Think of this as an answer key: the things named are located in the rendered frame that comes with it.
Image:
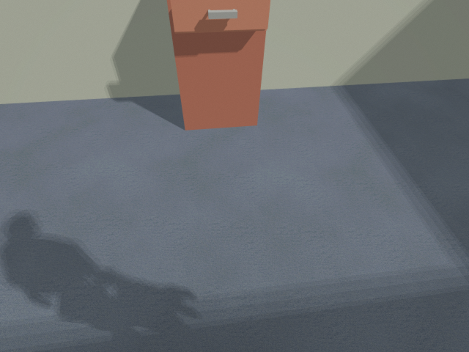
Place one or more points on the drawer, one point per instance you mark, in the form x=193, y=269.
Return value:
x=191, y=16

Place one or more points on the cabinet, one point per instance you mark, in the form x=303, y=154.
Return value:
x=219, y=76

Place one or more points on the handle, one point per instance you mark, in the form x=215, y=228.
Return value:
x=222, y=14

